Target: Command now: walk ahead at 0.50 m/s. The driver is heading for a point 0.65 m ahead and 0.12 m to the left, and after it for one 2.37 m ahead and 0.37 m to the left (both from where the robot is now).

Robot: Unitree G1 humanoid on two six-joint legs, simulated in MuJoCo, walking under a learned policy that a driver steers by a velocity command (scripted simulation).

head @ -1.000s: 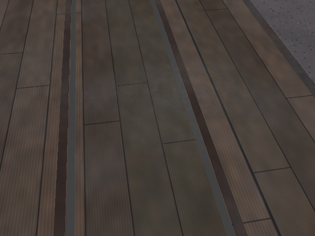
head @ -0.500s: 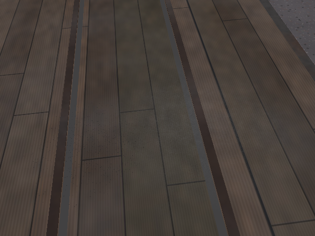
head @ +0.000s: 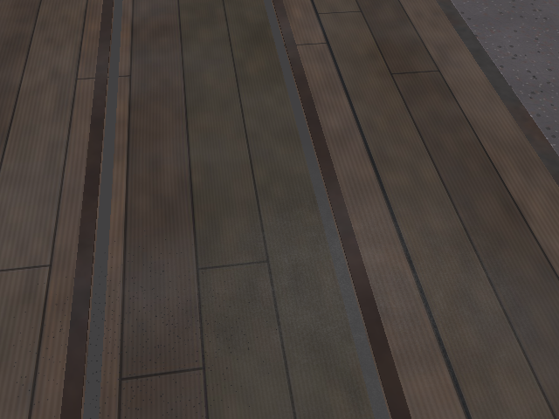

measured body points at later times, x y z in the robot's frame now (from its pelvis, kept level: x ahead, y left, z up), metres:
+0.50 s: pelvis +0.29 -0.06 -0.01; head +0.32 -0.07 +0.44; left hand +0.42 +0.21 -0.11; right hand +0.32 -0.33 -0.15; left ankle +0.17 +0.08 -0.65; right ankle +0.36 -0.15 -0.74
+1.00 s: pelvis +0.54 +0.03 -0.02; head +0.59 +0.05 +0.43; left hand +0.52 +0.32 -0.15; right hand +0.79 -0.18 -0.12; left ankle +0.61 +0.12 -0.74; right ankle +0.43 -0.15 -0.64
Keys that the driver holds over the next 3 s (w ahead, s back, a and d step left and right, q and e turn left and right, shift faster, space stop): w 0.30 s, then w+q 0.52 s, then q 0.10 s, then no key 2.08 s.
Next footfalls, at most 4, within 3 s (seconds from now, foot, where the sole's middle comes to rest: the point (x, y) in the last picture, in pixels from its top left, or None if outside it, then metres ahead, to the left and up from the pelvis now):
0.38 right None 0.40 -0.15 -0.78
0.92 left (224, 350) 0.65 0.14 -0.78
1.36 right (300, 302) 0.79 -0.06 -0.78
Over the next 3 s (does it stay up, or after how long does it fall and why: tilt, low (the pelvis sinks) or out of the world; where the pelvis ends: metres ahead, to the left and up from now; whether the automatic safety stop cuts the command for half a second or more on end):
stays up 0.68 0.03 0.00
